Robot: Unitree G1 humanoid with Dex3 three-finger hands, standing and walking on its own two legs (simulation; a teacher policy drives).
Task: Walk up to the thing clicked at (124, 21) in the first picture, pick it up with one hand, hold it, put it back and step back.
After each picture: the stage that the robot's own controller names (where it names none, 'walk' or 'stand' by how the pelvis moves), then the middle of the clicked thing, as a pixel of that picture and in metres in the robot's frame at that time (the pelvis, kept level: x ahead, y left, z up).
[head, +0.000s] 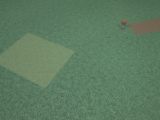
stand; (123, 24) +1.77 -0.55 -0.72
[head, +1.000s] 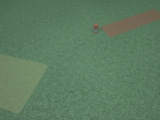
walk; (95, 28) +1.69 -0.08 -0.70
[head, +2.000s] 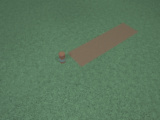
walk; (62, 57) +1.12 +0.25 -0.70
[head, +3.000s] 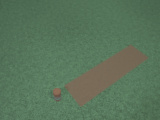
walk; (57, 94) +0.67 +0.20 -0.70
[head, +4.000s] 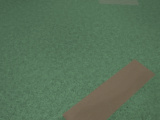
stand; out of the picture +0.39 +0.20 -0.70
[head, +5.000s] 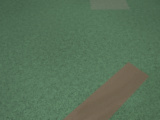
walk; out of the picture +0.37 +0.21 -0.72
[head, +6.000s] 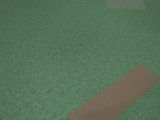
stand; out of the picture +0.40 +0.19 -0.70
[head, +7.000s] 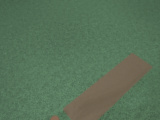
walk; out of the picture +0.42 +0.21 -0.71
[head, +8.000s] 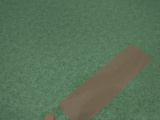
stand; (50, 119) +0.34 +0.22 -0.69
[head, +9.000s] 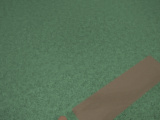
walk; out of the picture +0.40 +0.18 -0.68
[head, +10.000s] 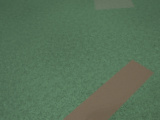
stand; out of the picture +0.41 +0.27 -0.71
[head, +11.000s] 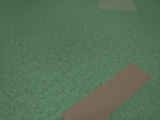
stand; out of the picture +0.43 +0.19 -0.71
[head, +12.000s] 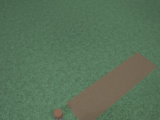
stand; (58, 115) +0.48 +0.19 -0.70
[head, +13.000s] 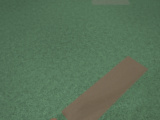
stand; out of the picture +0.44 +0.21 -0.73
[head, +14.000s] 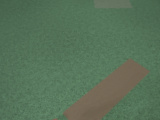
stand; out of the picture +0.46 +0.21 -0.73
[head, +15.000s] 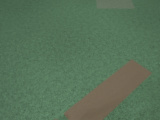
stand; out of the picture +0.45 +0.21 -0.73
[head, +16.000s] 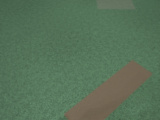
go down; out of the picture +0.45 +0.21 -0.73
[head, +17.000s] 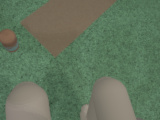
go down; (9, 41) +0.53 +0.25 -0.32
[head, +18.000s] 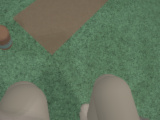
approach; (2, 38) +0.52 +0.27 -0.28
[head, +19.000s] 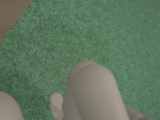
close in; out of the picture +0.50 +0.32 -0.23
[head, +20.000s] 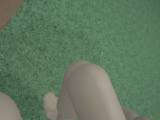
close; out of the picture +0.50 +0.32 -0.23
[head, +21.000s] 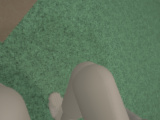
lift; out of the picture +0.46 +0.30 -0.24
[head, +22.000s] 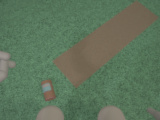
lift; (48, 90) +0.43 +0.18 -0.51
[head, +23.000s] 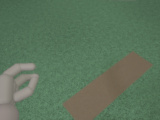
close; out of the picture +0.40 +0.16 -0.68
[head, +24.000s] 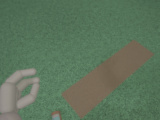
hold; out of the picture +0.39 +0.17 -0.68
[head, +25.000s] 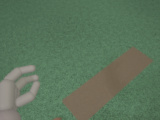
hold; out of the picture +0.39 +0.16 -0.68
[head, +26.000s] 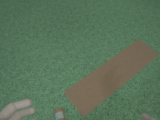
hold; (60, 118) +0.41 +0.16 -0.65
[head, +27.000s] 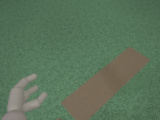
stand; out of the picture +0.39 +0.16 -0.70
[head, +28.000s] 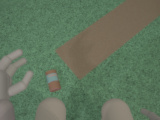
hold; (53, 80) +0.44 +0.17 -0.46
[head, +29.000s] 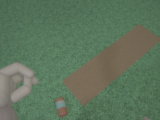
crouch; (61, 107) +0.42 +0.15 -0.59
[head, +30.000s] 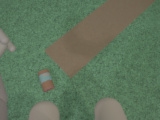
crouch; (46, 80) +0.44 +0.16 -0.48
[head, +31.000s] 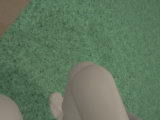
lower; out of the picture +0.45 +0.24 -0.26
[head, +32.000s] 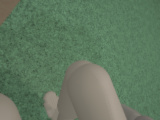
lower; out of the picture +0.45 +0.24 -0.26
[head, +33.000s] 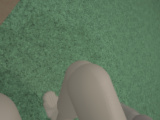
lower; out of the picture +0.45 +0.24 -0.26
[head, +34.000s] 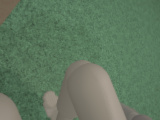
lower; out of the picture +0.45 +0.23 -0.26
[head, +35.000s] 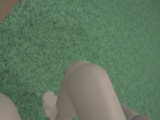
loosen; out of the picture +0.46 +0.22 -0.27
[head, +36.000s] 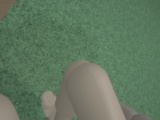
withdraw; out of the picture +0.46 +0.22 -0.27
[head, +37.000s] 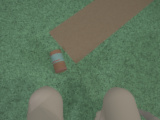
walk; (58, 61) +0.49 +0.12 -0.41
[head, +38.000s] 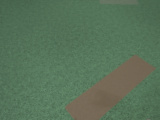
stand; out of the picture +0.42 +0.08 -0.69
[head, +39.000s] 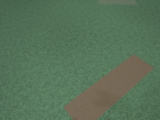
stand; out of the picture +0.43 +0.08 -0.69
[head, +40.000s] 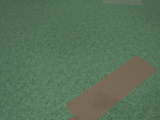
stand; out of the picture +0.43 +0.07 -0.70
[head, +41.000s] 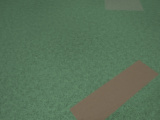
stand; out of the picture +0.44 +0.05 -0.75
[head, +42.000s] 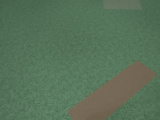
stand; out of the picture +0.42 +0.05 -0.75
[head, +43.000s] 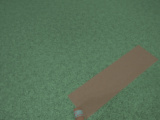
walk; (79, 115) +0.44 +0.04 -0.74
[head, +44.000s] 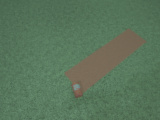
walk; (76, 89) +0.62 +0.00 -0.73
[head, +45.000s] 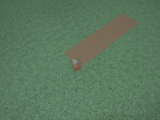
walk; (75, 64) +0.92 +0.12 -0.72
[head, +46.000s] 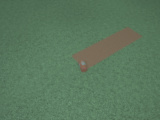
stand; (82, 66) +1.06 -0.01 -0.74
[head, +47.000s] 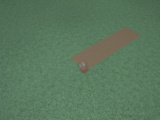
stand; (83, 67) +1.07 +0.00 -0.75
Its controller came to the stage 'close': yes
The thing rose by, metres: 0.01
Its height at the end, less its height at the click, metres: -0.02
